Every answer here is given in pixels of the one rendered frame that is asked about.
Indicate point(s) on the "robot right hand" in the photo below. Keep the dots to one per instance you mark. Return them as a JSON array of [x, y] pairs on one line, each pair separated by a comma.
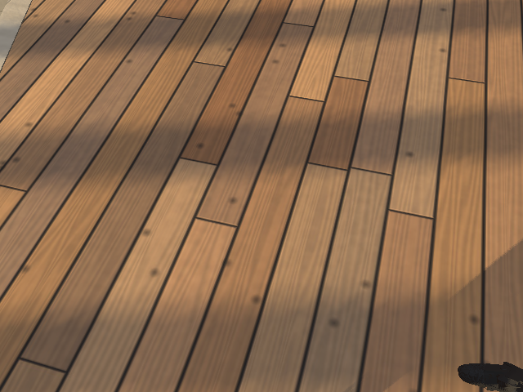
[[503, 378]]

